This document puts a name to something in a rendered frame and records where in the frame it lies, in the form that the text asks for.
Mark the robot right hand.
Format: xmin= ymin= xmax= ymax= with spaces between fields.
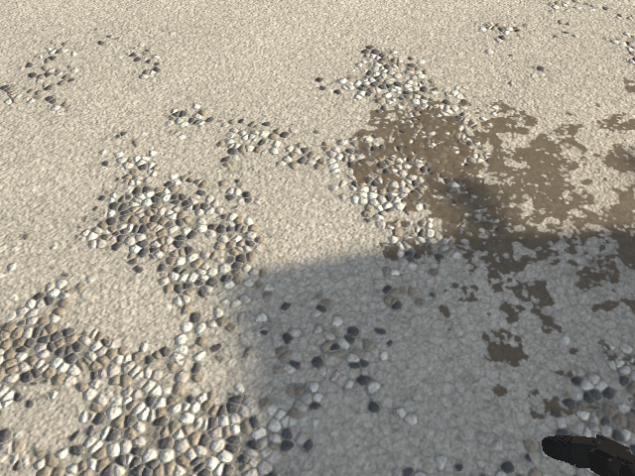
xmin=542 ymin=434 xmax=635 ymax=476

